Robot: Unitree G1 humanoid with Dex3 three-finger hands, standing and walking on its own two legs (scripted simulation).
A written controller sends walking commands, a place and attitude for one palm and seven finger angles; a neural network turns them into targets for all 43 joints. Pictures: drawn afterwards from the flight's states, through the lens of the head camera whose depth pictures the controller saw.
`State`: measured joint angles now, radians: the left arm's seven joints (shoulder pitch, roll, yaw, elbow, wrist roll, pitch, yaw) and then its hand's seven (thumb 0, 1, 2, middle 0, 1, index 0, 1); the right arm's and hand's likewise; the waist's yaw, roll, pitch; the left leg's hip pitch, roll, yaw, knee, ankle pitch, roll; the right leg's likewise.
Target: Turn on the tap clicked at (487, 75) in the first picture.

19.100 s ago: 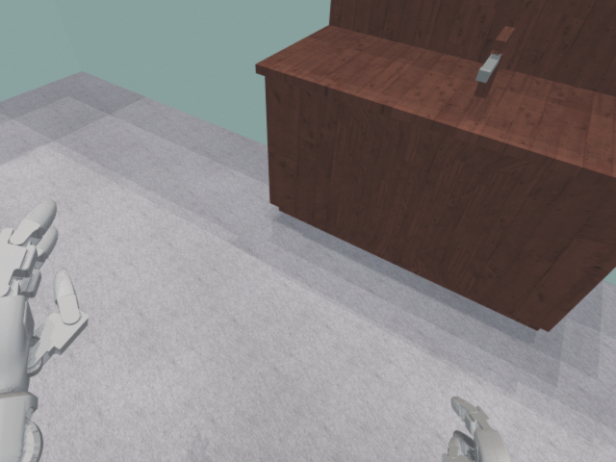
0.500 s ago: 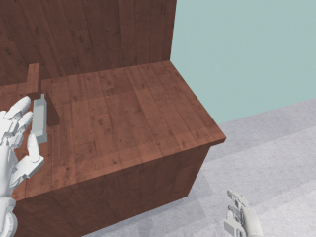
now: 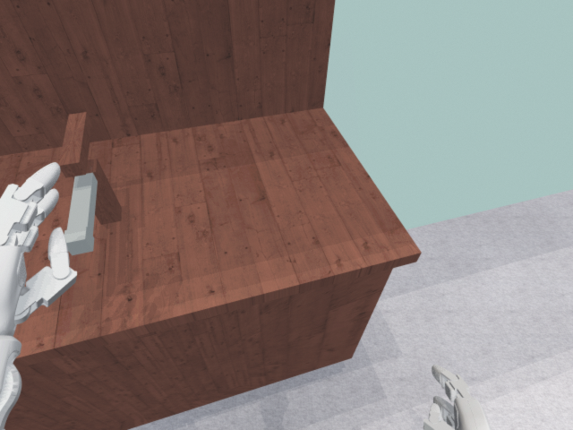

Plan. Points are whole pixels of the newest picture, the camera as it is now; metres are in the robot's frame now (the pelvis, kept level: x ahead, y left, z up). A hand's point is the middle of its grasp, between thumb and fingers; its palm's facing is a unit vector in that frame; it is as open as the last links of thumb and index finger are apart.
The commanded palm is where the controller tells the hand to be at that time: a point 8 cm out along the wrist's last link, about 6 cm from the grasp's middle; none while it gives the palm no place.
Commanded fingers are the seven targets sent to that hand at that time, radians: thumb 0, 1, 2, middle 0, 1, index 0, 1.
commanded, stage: come to a stop and stand still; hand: left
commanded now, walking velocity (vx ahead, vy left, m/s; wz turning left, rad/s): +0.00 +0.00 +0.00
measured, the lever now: (79, 240) +0.32 +0.33 +0.08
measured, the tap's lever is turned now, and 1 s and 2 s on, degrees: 0 0 0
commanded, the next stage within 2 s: look again from close up in 0.74 s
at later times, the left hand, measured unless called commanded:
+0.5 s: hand out of the picture +0.24 +0.34 +0.18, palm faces +0.40 -0.85 -0.35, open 7.4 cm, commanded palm +0.18 +0.36 +0.18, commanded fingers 0.00 0.90 0.90 -0.20 -0.30 -0.20 -0.30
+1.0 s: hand (20, 265) +0.23 +0.31 +0.16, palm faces +0.37 -0.85 -0.37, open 7.4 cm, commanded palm +0.17 +0.34 +0.18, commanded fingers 0.00 0.90 0.90 -0.20 -0.30 -0.20 -0.30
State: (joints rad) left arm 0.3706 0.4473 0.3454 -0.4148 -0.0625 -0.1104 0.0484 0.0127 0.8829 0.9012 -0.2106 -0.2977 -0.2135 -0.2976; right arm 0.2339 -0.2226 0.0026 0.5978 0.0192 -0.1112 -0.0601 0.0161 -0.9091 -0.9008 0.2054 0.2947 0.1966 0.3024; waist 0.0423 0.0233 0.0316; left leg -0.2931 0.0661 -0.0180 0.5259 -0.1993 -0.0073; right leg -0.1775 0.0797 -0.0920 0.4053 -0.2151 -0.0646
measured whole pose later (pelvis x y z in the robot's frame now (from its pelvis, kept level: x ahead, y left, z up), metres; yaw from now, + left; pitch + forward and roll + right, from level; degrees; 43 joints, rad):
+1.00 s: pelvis +0.01 +0.07 +0.00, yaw -1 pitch -1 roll -2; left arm 0.42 0.36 0.34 -0.45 -0.03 -0.22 0.11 0.01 0.89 0.90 -0.20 -0.30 -0.21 -0.30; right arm 0.20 -0.20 0.02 0.58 0.01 -0.11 -0.03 0.02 -0.91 -0.90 0.21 0.30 0.20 0.30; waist 0.03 0.00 0.04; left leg -0.25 -0.02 0.03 0.44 -0.19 0.06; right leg -0.16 0.00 -0.03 0.37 -0.19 0.02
